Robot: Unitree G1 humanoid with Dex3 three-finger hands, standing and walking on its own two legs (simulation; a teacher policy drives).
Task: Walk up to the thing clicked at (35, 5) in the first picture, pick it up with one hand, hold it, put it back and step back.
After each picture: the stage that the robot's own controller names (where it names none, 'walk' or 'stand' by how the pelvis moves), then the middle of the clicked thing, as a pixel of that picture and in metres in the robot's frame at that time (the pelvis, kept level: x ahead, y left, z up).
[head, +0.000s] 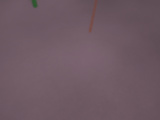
stand; out of the picture +2.23 +0.73 -0.65
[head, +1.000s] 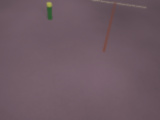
walk; (49, 11) +2.15 +0.39 -0.63
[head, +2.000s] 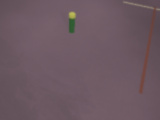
walk; (71, 23) +1.50 +0.07 -0.64
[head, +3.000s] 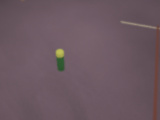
walk; (60, 60) +0.95 +0.17 -0.65
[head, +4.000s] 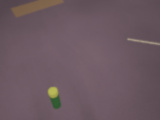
walk; (55, 98) +0.58 +0.21 -0.64
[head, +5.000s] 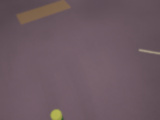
stand; out of the picture +0.40 +0.21 -0.64
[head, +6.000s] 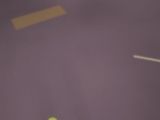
walk; out of the picture +0.37 +0.21 -0.66
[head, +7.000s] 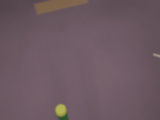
stand; (62, 115) +0.40 +0.19 -0.65
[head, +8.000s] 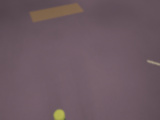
stand; out of the picture +0.41 +0.17 -0.64
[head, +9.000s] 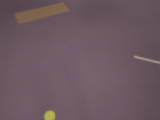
stand; out of the picture +0.41 +0.20 -0.65
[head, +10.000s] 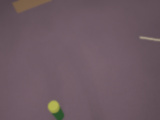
walk; (56, 111) +0.40 +0.23 -0.62
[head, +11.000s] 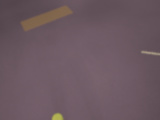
stand; out of the picture +0.39 +0.25 -0.64
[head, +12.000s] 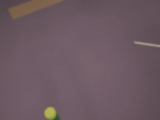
stand; (53, 117) +0.39 +0.24 -0.63
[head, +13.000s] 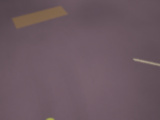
stand; out of the picture +0.37 +0.21 -0.65
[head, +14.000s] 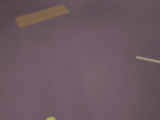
stand; out of the picture +0.37 +0.22 -0.66
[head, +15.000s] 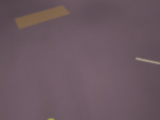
stand; out of the picture +0.37 +0.22 -0.66
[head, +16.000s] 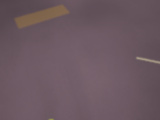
go down; out of the picture +0.36 +0.22 -0.66
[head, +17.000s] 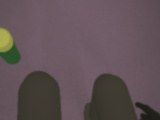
go down; (7, 49) +0.43 +0.28 -0.25
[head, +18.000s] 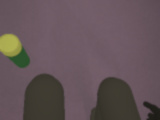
approach; (16, 53) +0.42 +0.28 -0.25
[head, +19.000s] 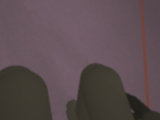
close in; out of the picture +0.39 +0.32 -0.15
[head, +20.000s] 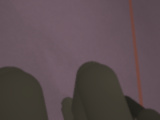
close; out of the picture +0.39 +0.33 -0.15
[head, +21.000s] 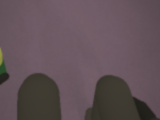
lift; out of the picture +0.32 +0.29 -0.06
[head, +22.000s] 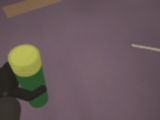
lift; (32, 81) +0.31 +0.17 +0.07
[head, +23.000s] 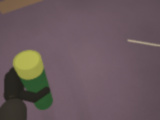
hold; (37, 84) +0.32 +0.16 +0.02
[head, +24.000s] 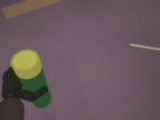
hold; (35, 83) +0.32 +0.17 +0.03
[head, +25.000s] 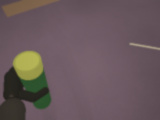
crouch; (36, 84) +0.32 +0.17 +0.02
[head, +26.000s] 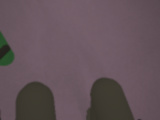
crouch; out of the picture +0.44 +0.26 -0.05
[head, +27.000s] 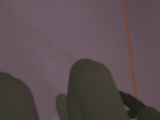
lower; out of the picture +0.41 +0.33 -0.16
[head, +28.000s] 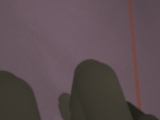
lower; out of the picture +0.40 +0.33 -0.16
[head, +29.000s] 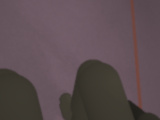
lower; out of the picture +0.39 +0.33 -0.16
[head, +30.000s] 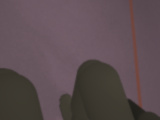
lower; out of the picture +0.38 +0.33 -0.16
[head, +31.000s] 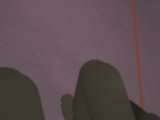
loosen; out of the picture +0.38 +0.33 -0.16
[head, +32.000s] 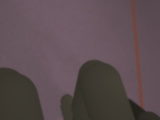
withdraw; out of the picture +0.37 +0.33 -0.16
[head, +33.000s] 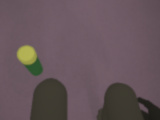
walk; (32, 62) +0.42 +0.26 -0.31
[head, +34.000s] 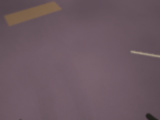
stand; out of the picture +0.35 +0.22 -0.59
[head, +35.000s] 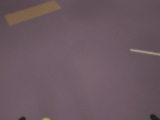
stand; out of the picture +0.36 +0.23 -0.60
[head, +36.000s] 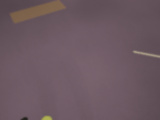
stand; out of the picture +0.36 +0.23 -0.61
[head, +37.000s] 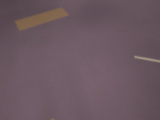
stand; out of the picture +0.37 +0.22 -0.65
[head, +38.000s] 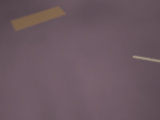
stand; out of the picture +0.33 +0.23 -0.66
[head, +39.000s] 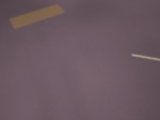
walk; out of the picture +0.34 +0.23 -0.66
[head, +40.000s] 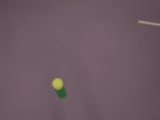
walk; (60, 89) +0.53 +0.21 -0.64
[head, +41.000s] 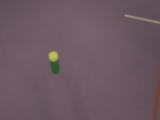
walk; (54, 63) +0.79 +0.22 -0.64
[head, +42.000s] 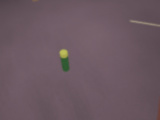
stand; (64, 61) +0.96 +0.21 -0.64
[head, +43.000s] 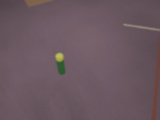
stand; (60, 64) +0.97 +0.22 -0.66
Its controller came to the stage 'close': yes
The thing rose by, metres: 0.69
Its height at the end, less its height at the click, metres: +0.00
